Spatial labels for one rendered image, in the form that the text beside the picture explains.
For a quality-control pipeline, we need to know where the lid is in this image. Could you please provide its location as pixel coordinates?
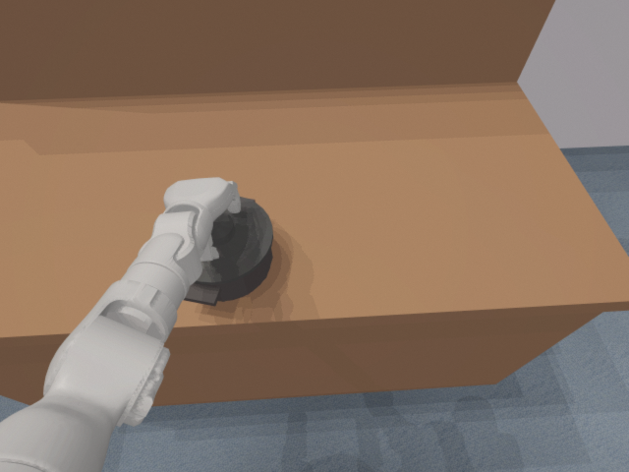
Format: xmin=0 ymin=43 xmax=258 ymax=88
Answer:
xmin=196 ymin=197 xmax=273 ymax=285

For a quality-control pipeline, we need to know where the robot left forearm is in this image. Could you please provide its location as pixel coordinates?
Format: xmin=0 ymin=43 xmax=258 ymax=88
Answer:
xmin=43 ymin=200 xmax=213 ymax=396

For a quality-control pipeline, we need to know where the left robot hand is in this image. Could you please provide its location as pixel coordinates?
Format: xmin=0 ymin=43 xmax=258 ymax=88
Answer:
xmin=163 ymin=177 xmax=241 ymax=262

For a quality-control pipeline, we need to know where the robot left upper arm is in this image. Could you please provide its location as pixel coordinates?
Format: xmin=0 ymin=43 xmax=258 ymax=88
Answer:
xmin=0 ymin=315 xmax=170 ymax=472

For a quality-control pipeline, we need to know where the table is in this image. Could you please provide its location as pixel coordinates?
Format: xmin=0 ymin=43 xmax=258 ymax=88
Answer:
xmin=0 ymin=0 xmax=629 ymax=406

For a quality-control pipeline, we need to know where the pot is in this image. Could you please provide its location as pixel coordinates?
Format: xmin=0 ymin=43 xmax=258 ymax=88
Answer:
xmin=184 ymin=199 xmax=273 ymax=306

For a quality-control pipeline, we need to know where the knob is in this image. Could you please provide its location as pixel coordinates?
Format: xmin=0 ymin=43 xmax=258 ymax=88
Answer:
xmin=211 ymin=212 xmax=235 ymax=246

